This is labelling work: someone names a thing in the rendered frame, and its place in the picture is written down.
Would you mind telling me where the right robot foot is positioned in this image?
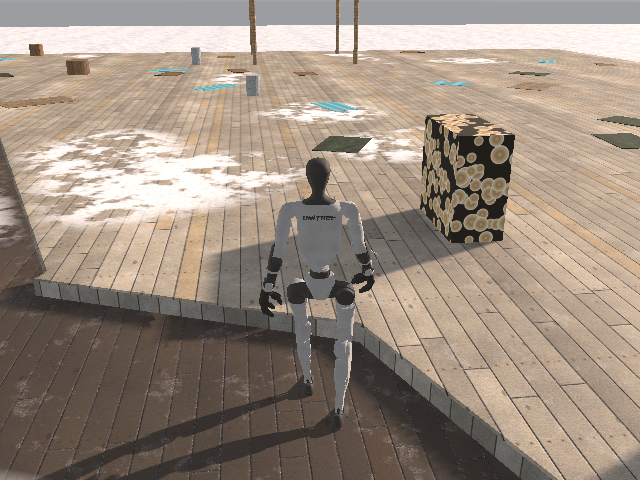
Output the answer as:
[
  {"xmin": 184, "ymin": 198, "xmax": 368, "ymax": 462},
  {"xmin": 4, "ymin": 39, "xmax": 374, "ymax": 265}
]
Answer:
[{"xmin": 331, "ymin": 403, "xmax": 349, "ymax": 428}]

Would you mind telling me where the left robot upper arm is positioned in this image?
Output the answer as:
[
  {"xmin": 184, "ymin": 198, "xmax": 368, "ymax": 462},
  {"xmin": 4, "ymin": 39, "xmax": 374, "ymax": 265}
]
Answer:
[{"xmin": 272, "ymin": 201, "xmax": 298, "ymax": 259}]

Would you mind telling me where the right robot forearm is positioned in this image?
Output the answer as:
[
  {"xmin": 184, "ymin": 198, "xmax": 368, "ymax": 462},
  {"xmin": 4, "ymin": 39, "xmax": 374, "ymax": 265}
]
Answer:
[{"xmin": 356, "ymin": 239, "xmax": 374, "ymax": 276}]

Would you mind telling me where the left robot forearm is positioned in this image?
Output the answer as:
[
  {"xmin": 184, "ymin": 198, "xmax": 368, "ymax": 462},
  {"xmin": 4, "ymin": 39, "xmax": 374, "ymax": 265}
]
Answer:
[{"xmin": 262, "ymin": 243, "xmax": 283, "ymax": 292}]

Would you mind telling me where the robot right hand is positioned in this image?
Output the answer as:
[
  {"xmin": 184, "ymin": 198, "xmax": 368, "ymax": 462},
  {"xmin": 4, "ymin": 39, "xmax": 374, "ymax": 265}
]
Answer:
[{"xmin": 351, "ymin": 272, "xmax": 375, "ymax": 293}]

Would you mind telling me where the robot left hand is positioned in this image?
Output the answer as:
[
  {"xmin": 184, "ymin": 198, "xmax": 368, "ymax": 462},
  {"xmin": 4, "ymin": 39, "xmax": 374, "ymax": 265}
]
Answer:
[{"xmin": 259, "ymin": 289, "xmax": 282, "ymax": 317}]

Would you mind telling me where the humanoid robot torso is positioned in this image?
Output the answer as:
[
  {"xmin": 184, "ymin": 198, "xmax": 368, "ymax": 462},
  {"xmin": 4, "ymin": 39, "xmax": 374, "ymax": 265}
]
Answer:
[{"xmin": 295, "ymin": 196, "xmax": 342, "ymax": 300}]

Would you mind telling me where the right robot upper arm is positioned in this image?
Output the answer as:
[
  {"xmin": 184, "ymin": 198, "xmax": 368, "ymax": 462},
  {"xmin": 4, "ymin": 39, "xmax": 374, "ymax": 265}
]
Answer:
[{"xmin": 339, "ymin": 200, "xmax": 367, "ymax": 255}]

